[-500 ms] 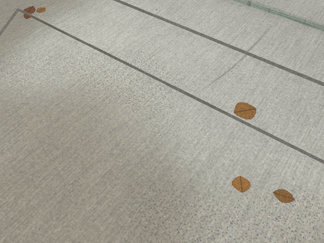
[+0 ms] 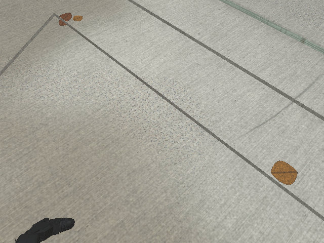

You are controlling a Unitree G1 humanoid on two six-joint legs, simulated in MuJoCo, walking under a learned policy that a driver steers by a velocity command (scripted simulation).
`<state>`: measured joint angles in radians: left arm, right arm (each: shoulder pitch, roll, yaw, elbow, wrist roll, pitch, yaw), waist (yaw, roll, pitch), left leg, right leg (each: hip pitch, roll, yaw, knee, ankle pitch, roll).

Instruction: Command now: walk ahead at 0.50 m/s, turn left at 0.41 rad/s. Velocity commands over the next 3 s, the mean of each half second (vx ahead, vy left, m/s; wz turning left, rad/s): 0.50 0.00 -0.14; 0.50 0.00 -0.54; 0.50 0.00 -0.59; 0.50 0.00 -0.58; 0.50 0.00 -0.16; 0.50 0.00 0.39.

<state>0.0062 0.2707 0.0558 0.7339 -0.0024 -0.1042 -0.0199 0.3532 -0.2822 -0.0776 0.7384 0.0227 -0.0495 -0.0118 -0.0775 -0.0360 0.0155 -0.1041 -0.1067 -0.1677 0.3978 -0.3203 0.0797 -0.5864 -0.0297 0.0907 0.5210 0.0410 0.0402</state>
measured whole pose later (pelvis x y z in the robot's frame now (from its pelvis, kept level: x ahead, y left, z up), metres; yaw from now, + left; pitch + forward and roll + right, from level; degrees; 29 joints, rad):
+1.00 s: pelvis +0.51 -0.09 -0.02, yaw -26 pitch +2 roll +2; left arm 0.05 0.28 0.05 0.61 -0.02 -0.02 -0.06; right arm 0.36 -0.32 -0.09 0.82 0.02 -0.07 -0.01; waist -0.09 -0.03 0.04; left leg 0.08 0.04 0.22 0.31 -0.41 -0.06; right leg -0.59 -0.05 -0.03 0.63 -0.12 -0.07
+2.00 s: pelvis +0.89 -0.42 -0.01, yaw -60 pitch +0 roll +2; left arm 0.14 0.31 0.07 0.61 -0.02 0.01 -0.03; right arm 0.26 -0.32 -0.08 0.81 0.01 -0.05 0.01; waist -0.02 0.01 0.04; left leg -0.06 0.13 0.18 0.64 -0.56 -0.05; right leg -0.50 -0.04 -0.06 0.73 -0.21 -0.06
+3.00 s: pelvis +1.13 -0.87 +0.03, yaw -49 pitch +0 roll -1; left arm 0.17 0.27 0.04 0.75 0.00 -0.08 0.00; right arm 0.26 -0.31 -0.06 0.71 0.03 -0.02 -0.01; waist 0.00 0.05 -0.01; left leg -0.43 -0.07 -0.12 1.00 -0.48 0.07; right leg -0.34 0.01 -0.02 0.60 -0.26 -0.02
